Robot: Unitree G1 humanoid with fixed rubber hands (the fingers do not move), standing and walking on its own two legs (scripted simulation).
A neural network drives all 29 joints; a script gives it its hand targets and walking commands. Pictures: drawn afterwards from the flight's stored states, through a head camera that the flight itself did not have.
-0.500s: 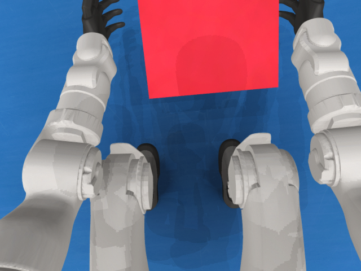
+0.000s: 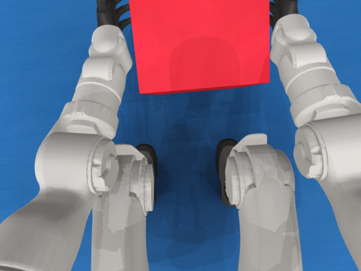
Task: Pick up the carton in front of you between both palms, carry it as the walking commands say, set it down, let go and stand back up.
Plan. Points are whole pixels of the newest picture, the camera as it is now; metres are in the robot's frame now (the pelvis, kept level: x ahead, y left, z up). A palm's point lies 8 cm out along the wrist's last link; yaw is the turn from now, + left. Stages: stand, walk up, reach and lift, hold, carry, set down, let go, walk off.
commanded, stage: reach and lift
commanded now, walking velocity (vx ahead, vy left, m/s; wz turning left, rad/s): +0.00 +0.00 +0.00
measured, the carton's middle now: (195, 41) +0.50 -0.05 -0.25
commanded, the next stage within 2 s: none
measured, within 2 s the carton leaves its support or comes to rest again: leaves its support in 0.02 s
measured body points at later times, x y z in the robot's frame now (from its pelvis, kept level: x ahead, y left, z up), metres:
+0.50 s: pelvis -0.01 +0.00 +0.08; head +0.24 -0.03 +0.45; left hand +0.50 +0.10 +0.02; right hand +0.48 -0.20 +0.01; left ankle +0.12 +0.13 -0.34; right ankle +0.12 -0.13 -0.34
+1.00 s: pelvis +0.04 +0.01 +0.22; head +0.22 -0.01 +0.63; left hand +0.48 +0.11 +0.17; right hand +0.45 -0.19 +0.16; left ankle +0.12 +0.13 -0.34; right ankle +0.11 -0.13 -0.34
